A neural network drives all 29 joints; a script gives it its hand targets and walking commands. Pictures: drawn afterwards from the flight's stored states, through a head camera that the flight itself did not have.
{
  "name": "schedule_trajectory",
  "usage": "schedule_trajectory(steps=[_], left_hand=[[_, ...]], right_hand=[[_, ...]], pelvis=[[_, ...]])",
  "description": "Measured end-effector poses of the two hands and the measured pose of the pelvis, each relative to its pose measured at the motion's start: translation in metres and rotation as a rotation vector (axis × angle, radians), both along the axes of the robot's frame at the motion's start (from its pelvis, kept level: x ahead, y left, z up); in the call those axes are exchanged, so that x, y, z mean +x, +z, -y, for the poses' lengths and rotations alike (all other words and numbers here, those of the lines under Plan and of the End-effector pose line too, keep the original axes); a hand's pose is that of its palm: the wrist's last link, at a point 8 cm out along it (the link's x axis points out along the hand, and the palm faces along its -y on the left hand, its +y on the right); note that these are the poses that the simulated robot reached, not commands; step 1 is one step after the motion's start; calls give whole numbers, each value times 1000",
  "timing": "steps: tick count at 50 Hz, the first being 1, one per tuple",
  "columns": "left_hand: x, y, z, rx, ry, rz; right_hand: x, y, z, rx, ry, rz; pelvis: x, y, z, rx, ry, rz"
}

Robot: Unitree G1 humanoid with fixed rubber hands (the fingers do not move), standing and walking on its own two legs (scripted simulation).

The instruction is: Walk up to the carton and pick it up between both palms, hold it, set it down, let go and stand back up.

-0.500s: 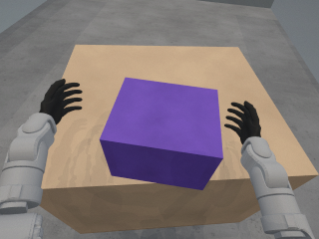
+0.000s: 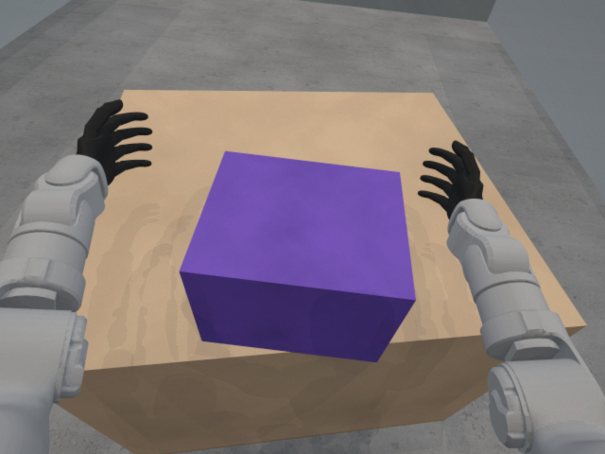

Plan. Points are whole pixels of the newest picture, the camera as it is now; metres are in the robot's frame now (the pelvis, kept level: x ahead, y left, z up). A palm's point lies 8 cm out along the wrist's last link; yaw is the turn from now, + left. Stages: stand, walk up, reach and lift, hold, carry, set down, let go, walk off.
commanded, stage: reach and lift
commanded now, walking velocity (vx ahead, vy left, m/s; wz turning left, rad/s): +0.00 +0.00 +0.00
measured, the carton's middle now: (300, 256) +0.40 -0.03 +0.01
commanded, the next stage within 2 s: none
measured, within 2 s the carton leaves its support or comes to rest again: neither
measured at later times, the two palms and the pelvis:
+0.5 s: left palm (117, 178) +0.46 +0.22 +0.12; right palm (445, 215) +0.39 -0.23 +0.10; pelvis +0.00 +0.01 +0.00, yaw +0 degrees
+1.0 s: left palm (147, 206) +0.46 +0.20 +0.07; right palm (433, 229) +0.40 -0.23 +0.07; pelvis -0.02 -0.01 -0.03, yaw +1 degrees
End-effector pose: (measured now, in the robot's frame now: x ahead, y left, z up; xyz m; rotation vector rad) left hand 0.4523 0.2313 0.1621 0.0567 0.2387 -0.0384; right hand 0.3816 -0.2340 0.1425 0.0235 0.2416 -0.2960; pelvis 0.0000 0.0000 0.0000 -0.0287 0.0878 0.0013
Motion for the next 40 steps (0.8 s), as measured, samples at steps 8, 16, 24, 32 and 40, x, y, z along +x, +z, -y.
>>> schedule_trajectory(steps=[8, 16, 24, 32, 40], left_hand=[[16, 16, 9, 20, 0, 37], [24, 22, 8, 21, 5, 12], [13, -28, 9, 56, -15, -36], [-5, -95, 11, 61, 20, -71], [11, -92, 19, 37, 35, 29]], right_hand=[[19, 14, 2, 7, -1, 34], [25, 13, 3, -10, -7, -5], [14, -32, -2, -15, 6, -56], [7, -92, -13, 8, 20, -76], [19, -93, -13, -24, 14, -12]], pelvis=[[3, -2, -4, -11, -3, -53], [5, -2, -6, -11, 3, -49], [2, -4, -5, -14, 8, -67], [-6, -14, -4, -15, 15, -180], [-11, -28, 3, -18, 15, -298]])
